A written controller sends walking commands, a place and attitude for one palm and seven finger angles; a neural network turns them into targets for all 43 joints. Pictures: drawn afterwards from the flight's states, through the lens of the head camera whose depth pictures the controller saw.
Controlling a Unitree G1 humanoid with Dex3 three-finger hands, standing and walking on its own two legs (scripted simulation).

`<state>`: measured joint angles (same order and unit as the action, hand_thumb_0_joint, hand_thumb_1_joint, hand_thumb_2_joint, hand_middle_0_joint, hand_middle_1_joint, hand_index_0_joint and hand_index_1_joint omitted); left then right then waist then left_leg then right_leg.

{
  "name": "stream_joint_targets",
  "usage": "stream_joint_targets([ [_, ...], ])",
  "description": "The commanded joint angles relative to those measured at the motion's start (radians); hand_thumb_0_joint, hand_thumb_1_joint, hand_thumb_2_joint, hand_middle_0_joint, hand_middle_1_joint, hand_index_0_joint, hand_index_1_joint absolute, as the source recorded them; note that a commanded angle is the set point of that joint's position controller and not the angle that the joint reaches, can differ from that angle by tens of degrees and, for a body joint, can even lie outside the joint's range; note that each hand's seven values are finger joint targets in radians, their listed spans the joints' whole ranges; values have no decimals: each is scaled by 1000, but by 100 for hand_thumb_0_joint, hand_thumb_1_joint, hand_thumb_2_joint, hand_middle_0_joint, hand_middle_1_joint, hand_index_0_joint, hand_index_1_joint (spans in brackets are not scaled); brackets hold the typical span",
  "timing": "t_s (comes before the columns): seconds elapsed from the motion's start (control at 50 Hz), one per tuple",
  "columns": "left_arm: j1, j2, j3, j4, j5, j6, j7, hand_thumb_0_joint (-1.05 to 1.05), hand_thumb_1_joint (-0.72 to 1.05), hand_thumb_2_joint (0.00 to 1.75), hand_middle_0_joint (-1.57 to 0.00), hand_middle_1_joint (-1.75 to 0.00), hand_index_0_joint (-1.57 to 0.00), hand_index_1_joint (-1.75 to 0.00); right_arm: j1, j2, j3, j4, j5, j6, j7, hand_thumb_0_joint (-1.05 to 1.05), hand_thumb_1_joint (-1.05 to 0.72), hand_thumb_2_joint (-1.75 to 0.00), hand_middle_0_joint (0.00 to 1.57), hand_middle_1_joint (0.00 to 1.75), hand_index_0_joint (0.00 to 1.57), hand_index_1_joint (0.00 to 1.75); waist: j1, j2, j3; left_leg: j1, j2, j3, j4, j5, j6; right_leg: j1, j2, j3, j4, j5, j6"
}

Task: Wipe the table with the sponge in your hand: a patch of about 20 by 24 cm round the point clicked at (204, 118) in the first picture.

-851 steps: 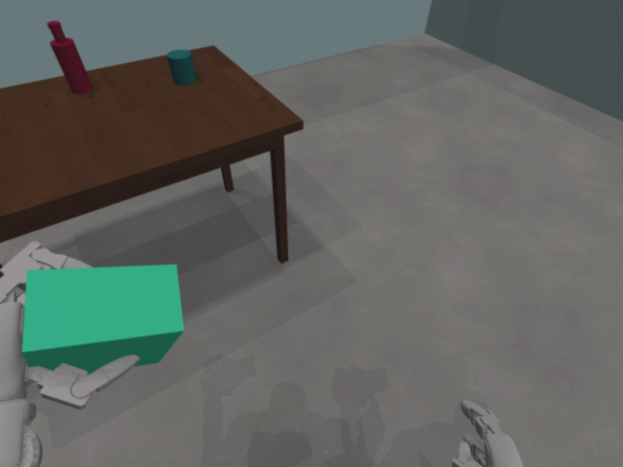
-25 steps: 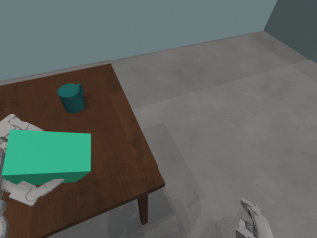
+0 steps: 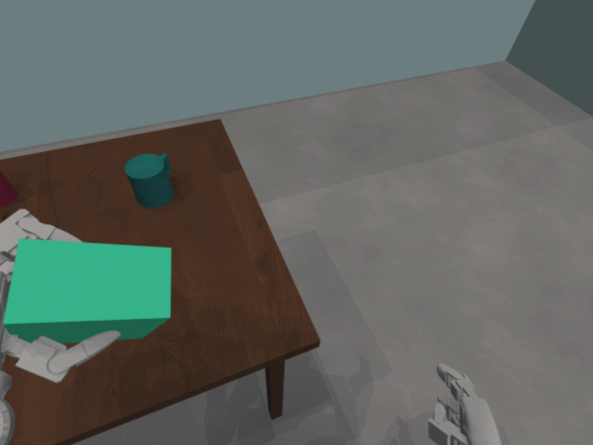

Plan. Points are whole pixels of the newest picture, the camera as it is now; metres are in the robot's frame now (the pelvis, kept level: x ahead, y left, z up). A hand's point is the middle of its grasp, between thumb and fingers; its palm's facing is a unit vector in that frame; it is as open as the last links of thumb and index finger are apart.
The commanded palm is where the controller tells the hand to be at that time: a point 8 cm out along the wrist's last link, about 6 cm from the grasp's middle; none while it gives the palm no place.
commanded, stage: shuffle to correct the standing spot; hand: left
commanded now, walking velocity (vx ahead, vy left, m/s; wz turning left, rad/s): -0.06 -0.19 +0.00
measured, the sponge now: (114, 298) +0.23 +0.21 +0.14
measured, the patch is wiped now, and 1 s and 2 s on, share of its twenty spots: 0.00 0.00 0.00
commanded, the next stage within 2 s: come to a stop and stand still in 1.40 s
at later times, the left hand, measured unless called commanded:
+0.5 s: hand (73, 296) +0.22 +0.23 +0.16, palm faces +0.31 -0.85 -0.42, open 10.6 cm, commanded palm +0.16 +0.28 +0.18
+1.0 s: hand (84, 297) +0.22 +0.23 +0.16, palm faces +0.33 -0.85 -0.42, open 10.6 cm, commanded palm +0.16 +0.27 +0.18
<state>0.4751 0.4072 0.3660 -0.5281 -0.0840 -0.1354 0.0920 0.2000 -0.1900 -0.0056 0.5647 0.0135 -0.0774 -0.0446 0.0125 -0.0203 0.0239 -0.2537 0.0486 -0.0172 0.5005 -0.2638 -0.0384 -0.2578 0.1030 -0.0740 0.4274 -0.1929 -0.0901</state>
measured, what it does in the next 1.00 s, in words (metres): stands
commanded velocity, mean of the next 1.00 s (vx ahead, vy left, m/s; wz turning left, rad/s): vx -0.05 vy -0.19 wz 0.00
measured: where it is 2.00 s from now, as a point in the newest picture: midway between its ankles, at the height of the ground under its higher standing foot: outside the picture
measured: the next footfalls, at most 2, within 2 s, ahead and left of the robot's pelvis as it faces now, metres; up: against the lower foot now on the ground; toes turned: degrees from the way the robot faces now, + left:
none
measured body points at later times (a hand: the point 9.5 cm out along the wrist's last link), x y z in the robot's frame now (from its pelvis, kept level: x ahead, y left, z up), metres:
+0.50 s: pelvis +0.00 +0.00 +0.00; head +0.02 +0.00 +0.45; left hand +0.19 +0.28 +0.19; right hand +0.16 -0.24 -0.08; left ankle +0.00 +0.14 -0.74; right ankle +0.02 -0.05 -0.74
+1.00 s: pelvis +0.00 -0.01 +0.00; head +0.02 -0.01 +0.45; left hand +0.19 +0.27 +0.19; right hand +0.17 -0.25 -0.08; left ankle +0.00 +0.14 -0.74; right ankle +0.02 -0.05 -0.74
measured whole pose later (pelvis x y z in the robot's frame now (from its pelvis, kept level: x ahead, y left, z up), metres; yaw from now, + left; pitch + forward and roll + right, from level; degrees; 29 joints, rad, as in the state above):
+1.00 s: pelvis +0.00 -0.01 +0.00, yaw +0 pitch +1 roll +0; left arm 0.49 0.40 0.35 -0.52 -0.09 -0.12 0.10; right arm 0.20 -0.20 -0.01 0.57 0.02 -0.06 -0.04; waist 0.00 0.00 0.01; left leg -0.26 0.06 -0.03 0.50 -0.27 -0.05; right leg -0.25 0.12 -0.09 0.42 -0.19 -0.12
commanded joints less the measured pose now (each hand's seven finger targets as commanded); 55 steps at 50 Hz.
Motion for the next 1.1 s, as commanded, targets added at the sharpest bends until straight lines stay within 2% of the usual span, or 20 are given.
stream_joint_targets([
  [0.0, -67, 157, 109, -210, -7, -69, 20, 0, 10, 130, -120, -160, -120, -160, -66, -140, -53, -154, 5, -52, -11, 0, -90, -90, 20, 30, 20, 30, -9, 92, -133, -34, 122, -83, -91, 72, 80, 122, -170, 152, -60, 110, 92],
  [0.04, -66, 153, 108, -198, -7, -67, 21, 0, 10, 130, -120, -160, -120, -160, -62, -140, -54, -154, 7, -52, -8, 0, -90, -90, 20, 30, 20, 30, -10, 58, -123, -35, 104, -72, -73, 38, 75, 111, -180, 166, -84, 93, 88],
  [0.14, -76, 155, 105, -218, -10, -69, 28, 0, 10, 130, -120, -160, -120, -160, -63, -138, -54, -150, 8, -56, -8, 0, -90, -90, 20, 30, 20, 30, -15, 52, -125, 8, 81, -56, -47, 10, 71, 55, -199, 196, -120, 44, 73],
  [0.18, -78, 159, 107, -229, -12, -71, 29, 0, 10, 130, -120, -160, -120, -160, -65, -136, -52, -147, 6, -60, -11, 0, -90, -90, 20, 30, 20, 30, -19, 65, -138, 15, 87, -68, -64, 36, 71, 62, -193, 182, -102, 62, 62],
  [0.24, -66, 171, 120, -233, -8, -75, 31, 0, 10, 130, -120, -160, -120, -160, -70, -140, -56, -147, 5, -59, -12, 0, -90, -90, 20, 30, 20, 30, -12, 100, -153, 14, 118, -82, -82, 118, 76, 103, -179, 162, -68, 143, 79],
  [0.28, -62, 162, 110, -222, -10, -74, 26, 0, 10, 130, -120, -160, -120, -160, -73, -138, -52, -148, 5, -60, -13, 0, -90, -90, 20, 30, 20, 30, -14, 115, -141, -1, 129, -96, -101, 134, 74, 110, -168, 146, -50, 139, 73],
  [0.34, -46, 166, 119, -207, -8, -72, 24, 0, 10, 130, -120, -160, -120, -160, -65, -143, -58, -150, 7, -55, -10, 0, -90, -90, 20, 30, 20, 30, -11, 99, -141, -8, 133, -91, -86, 146, 76, 125, -171, 149, -55, 162, 77],
  [0.46, -31, 173, 127, -209, -14, -68, 24, 0, 10, 130, -120, -160, -120, -160, -64, -141, -58, -148, 10, -53, -7, 0, -90, -90, 20, 30, 20, 30, -16, 69, -140, 0, 108, -71, -66, 97, 67, 109, -182, 163, -75, 157, 62],
  [0.56, -38, 178, 131, -218, -16, -63, 31, 0, 10, 130, -120, -160, -120, -160, -65, -138, -57, -143, 11, -49, -10, 0, -90, -90, 20, 30, 20, 30, -20, 46, -138, 27, 75, -44, -26, 29, 65, 52, -211, 198, -117, 92, 59],
  [0.58, -47, 160, 114, -214, -17, -62, 32, 0, 10, 130, -120, -160, -120, -160, -65, -138, -55, -144, 10, -49, -11, 0, -90, -90, 20, 30, 20, 30, -24, 53, -135, 24, 72, -45, -27, 7, 65, 43, -212, 205, -122, 56, 62],
  [0.62, -44, 164, 121, -195, -15, -59, 36, 0, 10, 130, -120, -160, -120, -160, -63, -139, -55, -140, 10, -45, -11, 0, -90, -90, 20, 30, 20, 30, -22, 25, -121, 18, 72, -42, -20, 2, 68, 34, -217, 211, -140, 33, 77],
  [0.68, -65, 155, 103, -216, -15, -62, 35, 0, 10, 130, -120, -160, -120, -160, -75, -137, -50, -140, 10, -45, -11, 0, -90, -90, 20, 30, 20, 30, -25, 68, -117, 28, 79, -58, -45, 8, 70, 18, -207, 198, -129, 18, 66],
  [0.74, -57, 165, 114, -214, -10, -63, 36, 0, 10, 130, -120, -160, -120, -160, -74, -141, -52, -142, 7, -41, -11, 0, -90, -90, 20, 30, 20, 30, -17, 76, -131, -1, 105, -73, -71, 68, 78, 87, -186, 173, -98, 96, 97],
  [0.78, -62, 163, 109, -220, -11, -63, 33, 0, 10, 130, -120, -160, -120, -160, -82, -140, -50, -144, 7, -42, -12, 0, -90, -90, 20, 30, 20, 30, -18, 103, -133, -1, 117, -82, -87, 105, 78, 100, -175, 154, -74, 131, 90],
  [0.82, -51, 166, 116, -198, -10, -59, 32, 0, 10, 130, -120, -160, -120, -160, -76, -141, -52, -144, 7, -39, -11, 0, -90, -90, 20, 30, 20, 30, -15, 84, -135, -14, 120, -79, -81, 109, 77, 122, -176, 152, -74, 143, 98],
  [0.86, -41, 164, 111, -200, -13, -57, 28, 0, 10, 130, -120, -160, -120, -160, -75, -139, -53, -145, 11, -38, -9, 0, -90, -90, 20, 30, 20, 30, -18, 95, -136, -12, 110, -77, -77, 100, 73, 118, -179, 152, -75, 144, 82],
  [0.9, -41, 165, 115, -202, -13, -57, 30, 0, 10, 130, -120, -160, -120, -160, -72, -142, -53, -148, 10, -37, -7, 0, -90, -90, 20, 30, 20, 30, -16, 82, -138, -12, 108, -70, -68, 75, 73, 114, -183, 163, -84, 127, 88],
  [0.96, -39, 167, 113, -200, -15, -52, 31, 0, 10, 130, -120, -160, -120, -160, -73, -138, -52, -146, 13, -35, -7, 0, -90, -90, 20, 30, 20, 30, -20, 60, -124, -2, 91, -64, -55, 42, 70, 79, -193, 175, -103, 96, 73],
  [1.04, -52, 166, 113, -208, -14, -53, 37, 0, 10, 130, -120, -160, -120, -160, -67, -141, -52, -143, 11, -34, -8, 0, -90, -90, 20, 30, 20, 30, -20, 47, -145, 17, 82, -57, -36, 48, 70, 73, -205, 192, -112, 87, 73],
  [1.08, -54, 164, 107, -222, -16, -54, 36, 0, 10, 130, -120, -160, -120, -160, -77, -139, -50, -145, 9, -35, -11, 0, -90, -90, 20, 30, 20, 30, -22, 82, -145, 27, 93, -68, -55, 75, 72, 70, -197, 179, -94, 109, 68],
])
